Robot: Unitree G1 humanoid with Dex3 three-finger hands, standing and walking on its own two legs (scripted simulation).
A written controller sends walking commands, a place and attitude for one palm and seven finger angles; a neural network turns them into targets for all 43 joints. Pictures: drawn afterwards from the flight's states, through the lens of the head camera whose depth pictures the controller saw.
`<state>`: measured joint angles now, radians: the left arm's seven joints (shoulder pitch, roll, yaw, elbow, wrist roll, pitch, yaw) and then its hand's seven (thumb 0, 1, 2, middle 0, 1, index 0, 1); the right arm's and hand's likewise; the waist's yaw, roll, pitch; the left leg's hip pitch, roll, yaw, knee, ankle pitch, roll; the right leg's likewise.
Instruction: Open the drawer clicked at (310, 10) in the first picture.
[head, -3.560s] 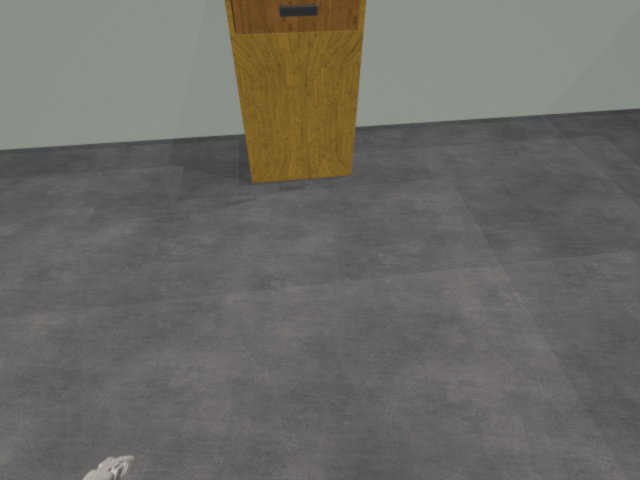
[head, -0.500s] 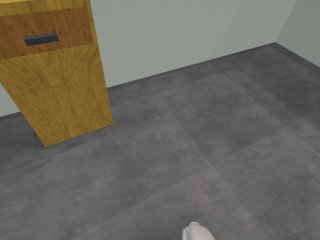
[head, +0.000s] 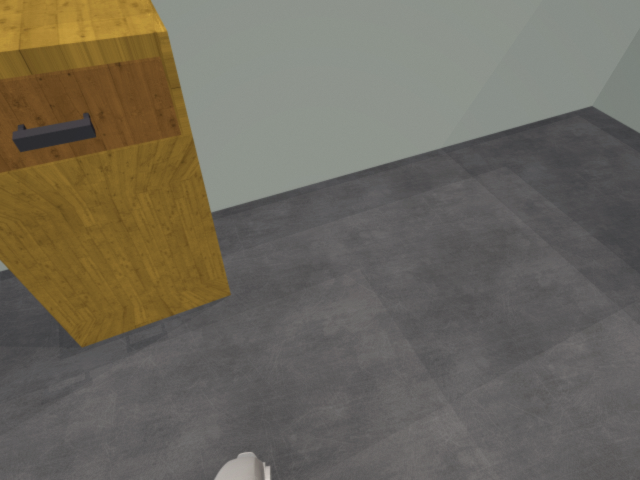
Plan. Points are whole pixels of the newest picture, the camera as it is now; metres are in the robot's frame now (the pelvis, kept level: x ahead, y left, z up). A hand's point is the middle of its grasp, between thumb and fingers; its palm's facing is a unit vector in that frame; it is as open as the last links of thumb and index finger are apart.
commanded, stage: turn to face it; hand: left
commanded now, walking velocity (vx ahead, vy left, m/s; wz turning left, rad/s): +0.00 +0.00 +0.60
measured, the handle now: (55, 128) +0.71 +0.56 +0.03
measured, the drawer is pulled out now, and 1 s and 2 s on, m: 0.00 0.00 0.00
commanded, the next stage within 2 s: take the last steps up to it in 0.78 s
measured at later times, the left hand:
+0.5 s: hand out of the picture +0.14 +0.23 -0.16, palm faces +0.25 -0.94 -0.24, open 7.4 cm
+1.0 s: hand out of the picture +0.00 +0.16 -0.16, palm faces +0.48 -0.84 -0.24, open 7.4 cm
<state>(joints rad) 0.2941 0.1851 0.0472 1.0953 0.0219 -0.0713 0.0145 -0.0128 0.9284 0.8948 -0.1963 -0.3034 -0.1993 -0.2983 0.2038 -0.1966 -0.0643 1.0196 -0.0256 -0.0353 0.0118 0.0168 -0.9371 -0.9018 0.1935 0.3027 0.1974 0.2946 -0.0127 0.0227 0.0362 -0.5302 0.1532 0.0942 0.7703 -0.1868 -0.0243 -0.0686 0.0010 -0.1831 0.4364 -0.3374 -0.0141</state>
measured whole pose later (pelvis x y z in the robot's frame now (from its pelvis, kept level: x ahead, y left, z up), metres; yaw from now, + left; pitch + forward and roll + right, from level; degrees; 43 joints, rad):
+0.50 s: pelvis +0.08 +0.02 +0.00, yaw +13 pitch +0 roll -1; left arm 0.16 0.20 0.07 0.94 0.01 0.04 0.02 0.01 0.90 0.89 -0.20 -0.30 -0.20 -0.30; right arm 0.22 -0.19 -0.06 0.97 -0.03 0.03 0.01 0.01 -0.91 -0.90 0.20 0.30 0.21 0.30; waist -0.03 0.02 0.05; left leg -0.35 -0.05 -0.01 0.47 -0.12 0.06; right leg -0.43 -0.06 -0.01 0.87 -0.40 0.08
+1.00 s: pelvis +0.07 -0.02 +0.01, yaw +26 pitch -1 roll +1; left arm 0.29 0.18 0.04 0.98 0.03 0.00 0.02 0.01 0.91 0.89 -0.20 -0.30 -0.20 -0.30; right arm 0.15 -0.24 -0.06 0.98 -0.02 0.06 0.02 0.01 -0.91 -0.90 0.19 0.30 0.20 0.29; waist 0.04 0.00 0.07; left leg -0.30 0.04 0.04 0.76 -0.45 -0.06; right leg -0.24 -0.12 -0.20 0.52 -0.26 0.00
